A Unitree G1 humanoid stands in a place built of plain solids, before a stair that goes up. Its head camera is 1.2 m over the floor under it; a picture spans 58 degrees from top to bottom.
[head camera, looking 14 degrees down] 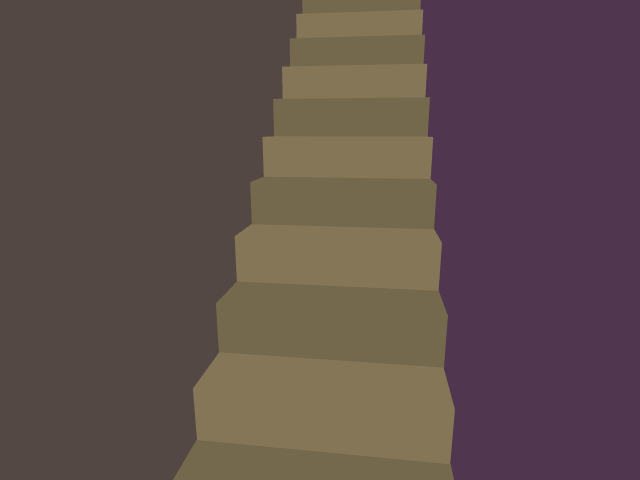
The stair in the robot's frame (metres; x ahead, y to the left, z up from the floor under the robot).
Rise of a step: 0.20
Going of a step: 0.24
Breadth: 0.83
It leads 8 degrees to the right of straight ahead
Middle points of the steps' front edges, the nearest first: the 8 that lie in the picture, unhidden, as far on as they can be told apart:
1.19 0.00 0.39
1.43 -0.03 0.59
1.67 -0.06 0.79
1.91 -0.09 0.98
2.15 -0.12 1.18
2.39 -0.16 1.38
2.63 -0.19 1.57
2.87 -0.22 1.77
